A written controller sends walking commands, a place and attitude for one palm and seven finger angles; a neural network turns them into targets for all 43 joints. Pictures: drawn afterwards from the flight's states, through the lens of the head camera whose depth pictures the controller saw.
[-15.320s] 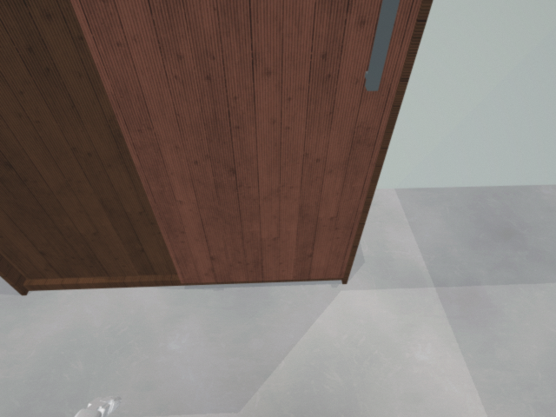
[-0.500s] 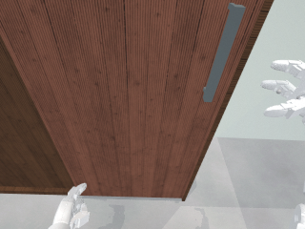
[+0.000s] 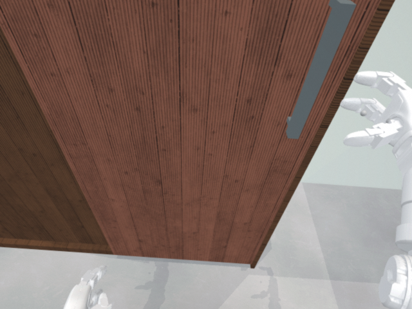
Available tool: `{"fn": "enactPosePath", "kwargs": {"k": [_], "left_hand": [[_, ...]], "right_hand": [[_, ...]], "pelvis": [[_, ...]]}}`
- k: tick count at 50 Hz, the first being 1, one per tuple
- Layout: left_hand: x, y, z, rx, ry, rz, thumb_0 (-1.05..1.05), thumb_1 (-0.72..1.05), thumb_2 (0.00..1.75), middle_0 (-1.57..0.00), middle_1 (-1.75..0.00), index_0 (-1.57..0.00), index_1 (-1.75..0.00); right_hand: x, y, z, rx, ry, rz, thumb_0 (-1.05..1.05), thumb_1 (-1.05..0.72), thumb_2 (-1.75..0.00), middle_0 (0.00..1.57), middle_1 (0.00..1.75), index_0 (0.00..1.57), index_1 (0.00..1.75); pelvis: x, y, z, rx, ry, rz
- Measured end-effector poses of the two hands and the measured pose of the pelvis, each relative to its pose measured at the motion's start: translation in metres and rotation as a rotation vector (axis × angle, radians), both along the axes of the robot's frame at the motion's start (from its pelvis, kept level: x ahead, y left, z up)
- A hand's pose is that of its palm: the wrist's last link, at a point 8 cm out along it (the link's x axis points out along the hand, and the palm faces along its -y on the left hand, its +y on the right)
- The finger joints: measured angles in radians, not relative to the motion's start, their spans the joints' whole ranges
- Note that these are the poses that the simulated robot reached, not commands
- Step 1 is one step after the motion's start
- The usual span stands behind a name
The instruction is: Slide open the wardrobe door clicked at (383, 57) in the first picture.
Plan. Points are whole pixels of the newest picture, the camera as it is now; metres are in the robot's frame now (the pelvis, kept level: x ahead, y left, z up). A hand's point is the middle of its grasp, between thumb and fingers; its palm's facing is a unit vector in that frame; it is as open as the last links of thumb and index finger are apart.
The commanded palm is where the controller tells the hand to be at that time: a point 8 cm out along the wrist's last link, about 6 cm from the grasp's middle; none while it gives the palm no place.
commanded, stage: move the hooked fingers beside the handle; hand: right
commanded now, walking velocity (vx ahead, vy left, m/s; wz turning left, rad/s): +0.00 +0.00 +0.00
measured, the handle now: (310, 76) +0.48 -0.15 +0.26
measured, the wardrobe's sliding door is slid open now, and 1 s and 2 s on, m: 0.00 0.00 0.00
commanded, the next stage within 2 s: none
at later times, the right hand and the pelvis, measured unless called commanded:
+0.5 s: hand (357, 107) +0.40 -0.21 +0.25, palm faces +0.02 +1.00 -0.03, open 14.0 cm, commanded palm +0.38 -0.26 +0.25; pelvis +0.00 +0.00 +0.00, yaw +1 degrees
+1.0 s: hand (351, 105) +0.41 -0.21 +0.24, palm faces +0.05 +1.00 +0.00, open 14.0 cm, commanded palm +0.39 -0.26 +0.25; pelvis -0.01 +0.00 +0.00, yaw +1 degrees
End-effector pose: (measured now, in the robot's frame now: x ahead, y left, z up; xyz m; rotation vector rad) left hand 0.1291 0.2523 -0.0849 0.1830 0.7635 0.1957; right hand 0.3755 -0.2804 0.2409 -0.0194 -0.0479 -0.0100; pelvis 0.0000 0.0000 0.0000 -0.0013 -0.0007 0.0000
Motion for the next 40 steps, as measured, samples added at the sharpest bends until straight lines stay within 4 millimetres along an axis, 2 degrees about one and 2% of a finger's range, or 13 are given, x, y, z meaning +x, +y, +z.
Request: {"fn": "enactPosePath", "kwargs": {"k": [5, 12, 20, 30, 35, 40], "left_hand": [[-0.001, 0.002, 0.0, 0.009, 0.008, 0.011, 0.02, 0.91, 0.9, -0.21, -0.3, -0.21, -0.3], [-0.004, 0.001, -0.002, -0.005, 0.018, 0.033, 0.02, 0.91, 0.9, -0.21, -0.3, -0.21, -0.3], [-0.005, -0.003, -0.001, -0.023, 0.019, 0.035, 0.02, 0.91, 0.9, -0.21, -0.3, -0.21, -0.3], [0.011, -0.008, 0.002, -0.022, -0.009, -0.01, 0.02, 0.91, 0.9, -0.21, -0.3, -0.21, -0.3], [0.016, -0.01, 0.006, -0.015, -0.029, -0.026, 0.02, 0.91, 0.9, -0.21, -0.3, -0.21, -0.3], [0.009, -0.008, 0.006, -0.013, -0.027, -0.02, 0.01, 0.91, 0.9, -0.21, -0.3, -0.21, -0.3]], "right_hand": [[0.012, 0.006, 0.006, 0.008, -0.007, 0.01, -0.02, 0.51, -0.3, 0.3, 1.2, 0.3, 1.2], [0.025, 0.017, 0.0, 0.01, 0.032, 0.016, -0.01, 0.5, -0.3, 0.3, 1.2, 0.3, 1.2], [0.016, 0.012, 0.005, 0.006, -0.02, -0.011, -0.02, 0.5, -0.3, 0.3, 1.2, 0.3, 1.2], [-0.004, 0.019, 0.005, 0.0, 0.008, 0.008, -0.02, 0.51, -0.3, 0.3, 1.2, 0.3, 1.2], [-0.002, 0.027, 0.004, 0.01, 0.023, 0.003, -0.02, 0.51, -0.3, 0.3, 1.2, 0.3, 1.2], [0.006, 0.033, 0.01, 0.015, 0.012, -0.006, -0.02, 0.51, -0.3, 0.3, 1.2, 0.3, 1.2]], "pelvis": [[0.002, -0.001, 0.0, 0.001, 0.006, 0.001], [0.004, -0.004, 0.0, 0.0, 0.018, 0.012], [0.007, -0.004, 0.001, -0.004, 0.007, 0.024], [0.0, -0.003, 0.001, 0.0, -0.01, 0.001], [-0.007, 0.0, 0.001, 0.003, -0.014, -0.008], [-0.011, 0.002, 0.001, 0.004, -0.012, -0.006]]}}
